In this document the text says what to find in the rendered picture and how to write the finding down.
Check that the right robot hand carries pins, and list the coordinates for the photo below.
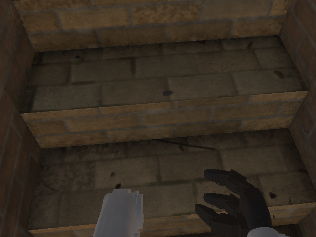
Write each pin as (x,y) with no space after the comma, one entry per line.
(246,213)

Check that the robot right forearm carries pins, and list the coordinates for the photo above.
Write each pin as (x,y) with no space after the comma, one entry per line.
(263,232)

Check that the left robot thigh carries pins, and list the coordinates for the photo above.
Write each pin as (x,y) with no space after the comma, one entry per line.
(121,214)

